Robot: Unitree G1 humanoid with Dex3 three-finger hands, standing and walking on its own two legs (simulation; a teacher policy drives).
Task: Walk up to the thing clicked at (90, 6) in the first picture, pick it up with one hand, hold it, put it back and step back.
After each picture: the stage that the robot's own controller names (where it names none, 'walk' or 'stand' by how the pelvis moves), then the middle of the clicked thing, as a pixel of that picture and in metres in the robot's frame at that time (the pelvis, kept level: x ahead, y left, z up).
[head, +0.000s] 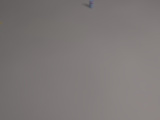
stand; (91, 3) +2.23 -0.11 -0.72
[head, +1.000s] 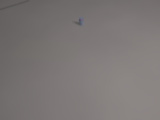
walk; (81, 21) +2.09 +0.17 -0.71
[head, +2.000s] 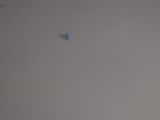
walk; (68, 35) +1.46 +0.31 -0.72
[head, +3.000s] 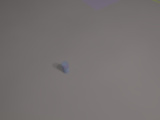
walk; (65, 67) +0.98 +0.26 -0.72
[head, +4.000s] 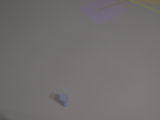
walk; (64, 100) +0.63 +0.24 -0.72
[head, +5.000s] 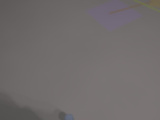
stand; out of the picture +0.44 +0.17 -0.70
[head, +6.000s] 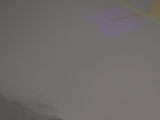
stand; out of the picture +0.41 +0.13 -0.72
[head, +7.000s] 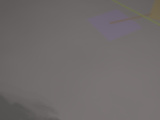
stand; out of the picture +0.41 +0.13 -0.73
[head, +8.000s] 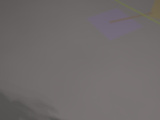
stand; out of the picture +0.39 +0.14 -0.73
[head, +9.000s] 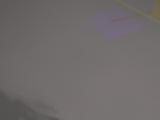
stand; out of the picture +0.39 +0.14 -0.73
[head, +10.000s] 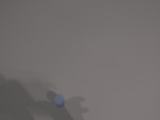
go down; (59, 101) +0.42 +0.15 -0.61
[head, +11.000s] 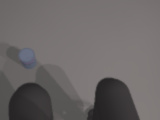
go down; (28, 59) +0.47 +0.21 -0.30
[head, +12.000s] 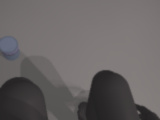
close in; (10, 49) +0.46 +0.22 -0.27
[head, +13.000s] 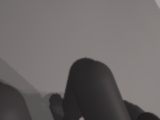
close; out of the picture +0.45 +0.26 -0.22
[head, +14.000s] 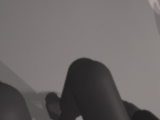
close; out of the picture +0.44 +0.26 -0.23
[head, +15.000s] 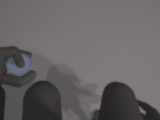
lift; (22, 71) +0.34 +0.22 -0.09
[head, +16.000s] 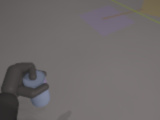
hold; (37, 89) +0.33 +0.17 +0.03
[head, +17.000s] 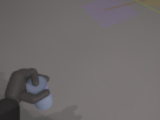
hold; (40, 93) +0.32 +0.17 -0.01
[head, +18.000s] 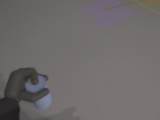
hold; (39, 93) +0.32 +0.17 -0.01
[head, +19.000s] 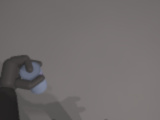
crouch; (34, 78) +0.37 +0.17 -0.07
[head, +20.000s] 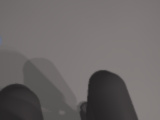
lower; out of the picture +0.49 +0.25 -0.11
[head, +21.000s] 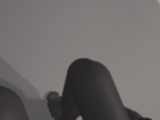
lower; out of the picture +0.43 +0.29 -0.23
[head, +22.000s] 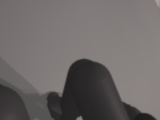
lower; out of the picture +0.43 +0.29 -0.23
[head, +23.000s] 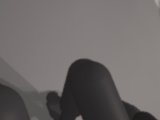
lower; out of the picture +0.44 +0.29 -0.23
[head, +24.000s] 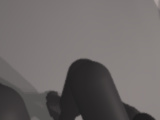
lower; out of the picture +0.44 +0.29 -0.24
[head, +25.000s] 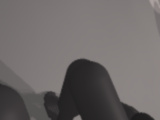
open; out of the picture +0.44 +0.29 -0.24
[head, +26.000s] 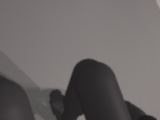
stand; out of the picture +0.43 +0.28 -0.24
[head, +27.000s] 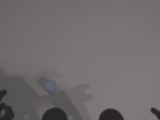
walk; (51, 87) +0.44 +0.18 -0.53
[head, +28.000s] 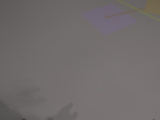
stand; out of the picture +0.40 +0.16 -0.66
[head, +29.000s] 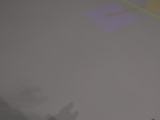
stand; out of the picture +0.41 +0.16 -0.67
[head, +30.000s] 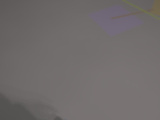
stand; out of the picture +0.41 +0.16 -0.70
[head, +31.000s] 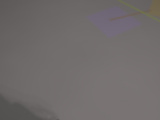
stand; out of the picture +0.40 +0.16 -0.72
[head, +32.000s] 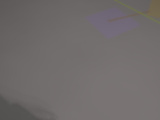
stand; out of the picture +0.40 +0.16 -0.73
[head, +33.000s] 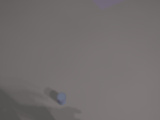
walk; (61, 98) +0.48 +0.13 -0.71
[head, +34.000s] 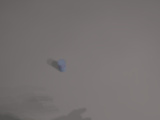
walk; (62, 65) +0.79 +0.22 -0.69
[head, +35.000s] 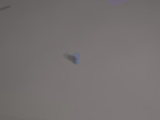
stand; (76, 58) +1.06 +0.13 -0.70
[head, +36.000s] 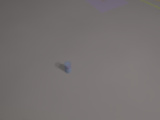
stand; (67, 67) +1.00 +0.18 -0.72
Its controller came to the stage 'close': yes
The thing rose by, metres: 0.70
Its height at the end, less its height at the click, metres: +0.00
